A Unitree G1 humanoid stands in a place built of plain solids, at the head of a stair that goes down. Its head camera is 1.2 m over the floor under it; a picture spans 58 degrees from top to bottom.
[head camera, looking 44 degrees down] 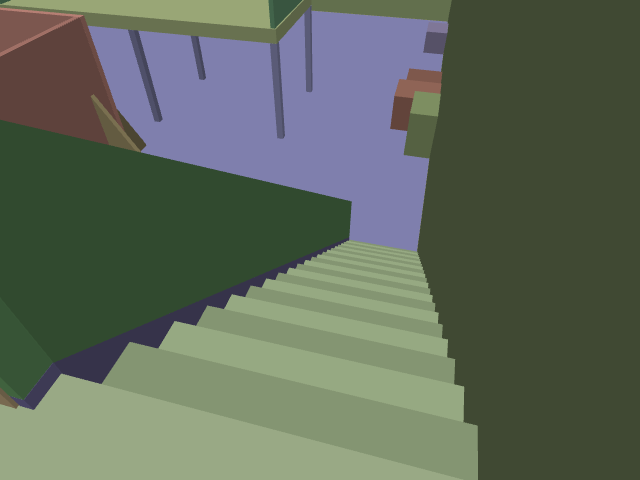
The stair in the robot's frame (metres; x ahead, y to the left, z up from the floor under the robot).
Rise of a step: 0.21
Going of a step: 0.25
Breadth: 1.27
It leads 14 degrees to the right of straight ahead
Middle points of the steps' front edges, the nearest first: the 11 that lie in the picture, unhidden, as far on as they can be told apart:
0.51 0.17 0.00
0.75 0.10 -0.21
1.00 0.04 -0.42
1.24 -0.02 -0.63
1.49 -0.09 -0.84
1.73 -0.15 -1.05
1.98 -0.21 -1.26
2.22 -0.27 -1.47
2.47 -0.34 -1.67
2.71 -0.40 -1.88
2.96 -0.46 -2.09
